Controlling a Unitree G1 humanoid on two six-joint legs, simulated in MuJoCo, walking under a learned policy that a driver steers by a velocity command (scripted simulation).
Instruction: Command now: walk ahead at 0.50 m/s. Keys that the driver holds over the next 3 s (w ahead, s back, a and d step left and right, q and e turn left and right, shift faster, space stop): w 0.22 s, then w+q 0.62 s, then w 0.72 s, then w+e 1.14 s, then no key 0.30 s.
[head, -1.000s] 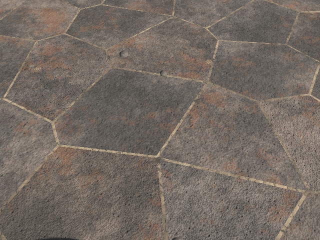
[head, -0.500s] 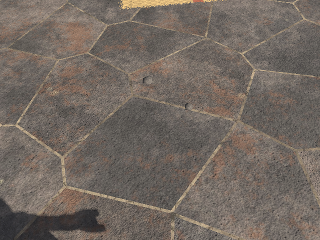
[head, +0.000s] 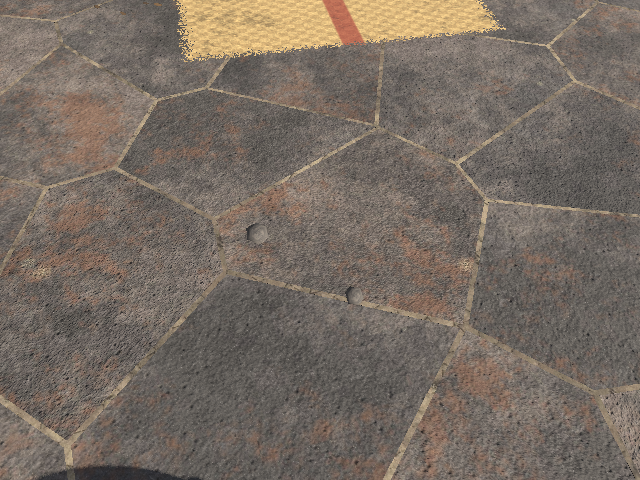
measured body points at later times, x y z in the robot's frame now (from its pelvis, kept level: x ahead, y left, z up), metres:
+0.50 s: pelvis +0.29 -0.07 +0.00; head +0.31 -0.07 +0.44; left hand +0.32 +0.20 -0.14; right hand +0.40 -0.34 -0.14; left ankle +0.31 +0.10 -0.66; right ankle +0.31 -0.15 -0.75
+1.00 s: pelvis +0.56 +0.04 -0.01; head +0.59 +0.06 +0.44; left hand +0.58 +0.34 -0.13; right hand +0.74 -0.18 -0.13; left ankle +0.57 +0.11 -0.75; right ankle +0.57 -0.13 -0.66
